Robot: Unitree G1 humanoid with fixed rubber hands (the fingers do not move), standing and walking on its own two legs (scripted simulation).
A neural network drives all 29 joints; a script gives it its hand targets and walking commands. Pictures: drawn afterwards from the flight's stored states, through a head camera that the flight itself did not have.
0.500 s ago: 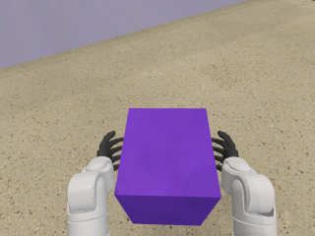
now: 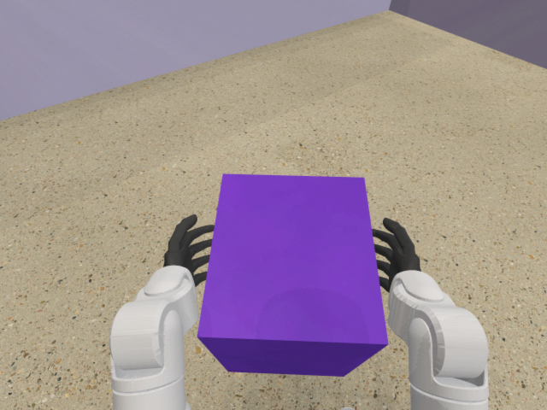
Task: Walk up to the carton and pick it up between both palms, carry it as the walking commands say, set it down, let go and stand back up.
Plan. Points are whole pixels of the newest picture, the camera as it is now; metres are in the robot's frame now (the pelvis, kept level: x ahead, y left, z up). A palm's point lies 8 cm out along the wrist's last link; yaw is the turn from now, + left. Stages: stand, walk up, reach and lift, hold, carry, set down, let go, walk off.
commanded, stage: carry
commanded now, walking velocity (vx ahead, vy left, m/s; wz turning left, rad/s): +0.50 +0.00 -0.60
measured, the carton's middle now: (289, 284) +0.31 +0.01 +0.03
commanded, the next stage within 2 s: none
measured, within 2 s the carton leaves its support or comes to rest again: neither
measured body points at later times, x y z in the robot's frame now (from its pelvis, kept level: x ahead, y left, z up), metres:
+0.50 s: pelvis +0.28 -0.05 +0.00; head +0.33 -0.05 +0.45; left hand +0.61 +0.01 +0.07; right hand +0.53 -0.26 +0.07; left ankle +0.31 +0.04 -0.73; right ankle +0.20 -0.13 -0.69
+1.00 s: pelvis +0.47 -0.22 -0.01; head +0.54 -0.26 +0.43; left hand +0.81 -0.21 +0.04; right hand +0.69 -0.46 +0.04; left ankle +0.47 -0.11 -0.69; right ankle +0.53 -0.32 -0.73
